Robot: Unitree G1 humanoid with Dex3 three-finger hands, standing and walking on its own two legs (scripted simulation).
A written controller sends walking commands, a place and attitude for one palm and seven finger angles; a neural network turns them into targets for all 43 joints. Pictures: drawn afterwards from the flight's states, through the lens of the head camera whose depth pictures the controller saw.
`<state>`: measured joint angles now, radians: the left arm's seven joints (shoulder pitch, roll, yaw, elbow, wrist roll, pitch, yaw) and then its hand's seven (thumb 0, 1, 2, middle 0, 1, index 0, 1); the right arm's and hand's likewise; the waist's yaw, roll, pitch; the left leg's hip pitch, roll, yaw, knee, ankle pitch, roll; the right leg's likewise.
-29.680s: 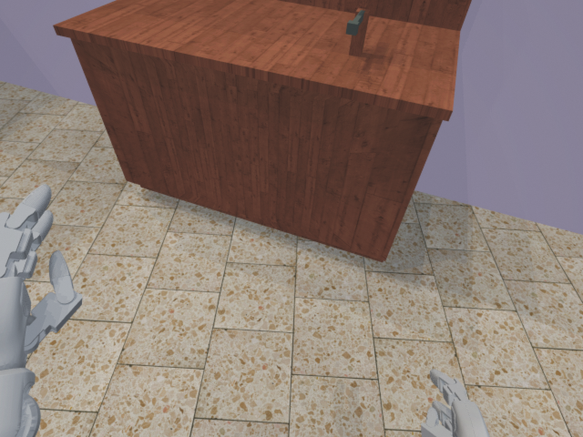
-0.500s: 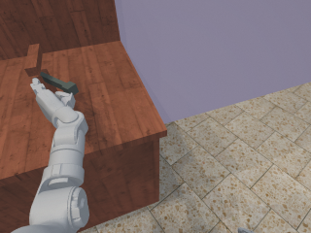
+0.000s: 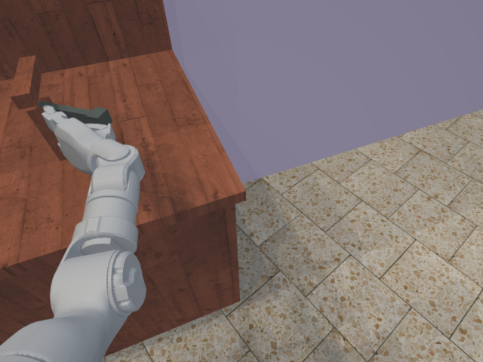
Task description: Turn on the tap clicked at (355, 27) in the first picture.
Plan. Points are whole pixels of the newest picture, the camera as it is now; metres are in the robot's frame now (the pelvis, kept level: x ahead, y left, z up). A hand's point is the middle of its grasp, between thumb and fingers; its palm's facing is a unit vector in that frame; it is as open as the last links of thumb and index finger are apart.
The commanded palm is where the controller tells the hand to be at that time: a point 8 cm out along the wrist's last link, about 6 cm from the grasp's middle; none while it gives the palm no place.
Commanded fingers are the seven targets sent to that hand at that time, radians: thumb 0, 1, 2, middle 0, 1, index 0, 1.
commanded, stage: push the lever round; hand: left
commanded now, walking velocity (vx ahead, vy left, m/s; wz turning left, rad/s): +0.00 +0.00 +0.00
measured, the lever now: (99, 119) +0.49 +0.24 +0.16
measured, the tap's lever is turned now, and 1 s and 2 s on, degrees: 52 86 86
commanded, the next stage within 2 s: lift the hand up off the lever in 0.94 s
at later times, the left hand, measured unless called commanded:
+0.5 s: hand (123, 121) +0.50 +0.20 +0.16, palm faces +0.83 -0.55 -0.14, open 8.1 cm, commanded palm +0.45 +0.22 +0.16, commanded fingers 0.00 0.90 0.90 -0.15 -0.15 -0.15 -0.15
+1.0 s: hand (128, 110) +0.52 +0.20 +0.16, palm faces +0.82 -0.55 -0.17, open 8.4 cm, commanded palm +0.47 +0.23 +0.16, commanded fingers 0.00 0.90 0.90 -0.15 -0.15 -0.15 -0.15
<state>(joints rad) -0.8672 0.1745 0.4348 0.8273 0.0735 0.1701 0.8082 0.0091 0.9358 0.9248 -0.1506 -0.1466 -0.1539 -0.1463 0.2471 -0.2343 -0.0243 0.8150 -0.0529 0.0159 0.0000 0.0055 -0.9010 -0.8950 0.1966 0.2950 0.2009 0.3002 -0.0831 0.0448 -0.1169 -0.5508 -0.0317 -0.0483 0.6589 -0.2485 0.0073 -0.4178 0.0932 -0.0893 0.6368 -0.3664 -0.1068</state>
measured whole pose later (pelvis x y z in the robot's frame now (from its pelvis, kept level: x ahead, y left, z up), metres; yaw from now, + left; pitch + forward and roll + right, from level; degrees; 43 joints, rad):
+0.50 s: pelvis +0.01 -0.01 +0.00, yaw +0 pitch +11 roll +0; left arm -0.99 0.22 0.51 0.98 0.14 0.15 0.89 0.01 0.91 0.91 -0.15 -0.15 -0.08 -0.12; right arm 0.31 -0.24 -0.03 0.83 -0.08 0.00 0.04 0.00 -0.90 -0.90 0.20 0.29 0.20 0.30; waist -0.12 0.05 -0.14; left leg -0.62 -0.02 -0.05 0.68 -0.26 -0.01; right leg -0.49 0.10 -0.10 0.67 -0.38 -0.12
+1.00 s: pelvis +0.01 -0.03 -0.01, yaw +0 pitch +14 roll +1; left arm -1.10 0.32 0.55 1.09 0.17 0.15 0.87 0.02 0.89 0.90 -0.15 -0.15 -0.03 -0.09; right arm 0.32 -0.25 -0.02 0.82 -0.08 -0.01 0.03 0.00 -0.90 -0.90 0.20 0.29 0.20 0.30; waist -0.15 0.04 -0.15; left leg -0.67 -0.01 -0.06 0.70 -0.27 -0.01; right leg -0.54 0.12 -0.10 0.68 -0.39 -0.13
